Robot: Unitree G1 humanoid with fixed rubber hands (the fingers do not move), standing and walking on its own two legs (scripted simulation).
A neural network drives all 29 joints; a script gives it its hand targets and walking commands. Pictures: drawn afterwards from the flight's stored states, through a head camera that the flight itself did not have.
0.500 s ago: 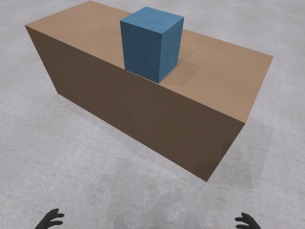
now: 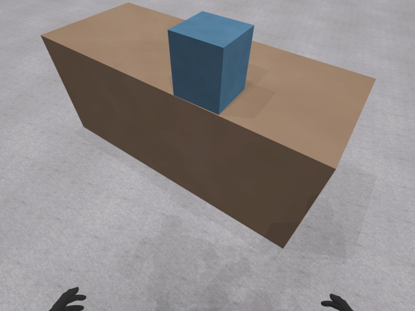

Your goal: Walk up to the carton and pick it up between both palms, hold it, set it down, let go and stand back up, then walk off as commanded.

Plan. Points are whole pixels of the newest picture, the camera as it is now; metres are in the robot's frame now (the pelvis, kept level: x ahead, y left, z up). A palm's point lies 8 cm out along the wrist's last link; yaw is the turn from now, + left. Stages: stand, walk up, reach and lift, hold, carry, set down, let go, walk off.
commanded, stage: stand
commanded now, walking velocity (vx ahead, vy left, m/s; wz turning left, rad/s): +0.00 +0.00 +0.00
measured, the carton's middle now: (210, 63) +0.91 +0.01 +0.01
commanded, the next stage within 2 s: walk up in 1.52 s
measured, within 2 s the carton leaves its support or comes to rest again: neither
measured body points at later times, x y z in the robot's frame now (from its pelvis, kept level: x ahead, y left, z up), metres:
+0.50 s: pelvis -0.01 +0.00 +0.01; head -0.01 +0.00 +0.46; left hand +0.11 +0.30 -0.10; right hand +0.10 -0.29 -0.11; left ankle +0.03 +0.13 -0.73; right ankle +0.02 -0.11 -0.73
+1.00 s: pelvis -0.01 +0.00 +0.01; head -0.02 +0.00 +0.46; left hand +0.09 +0.30 -0.10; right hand +0.09 -0.29 -0.11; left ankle +0.03 +0.13 -0.73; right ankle +0.02 -0.11 -0.73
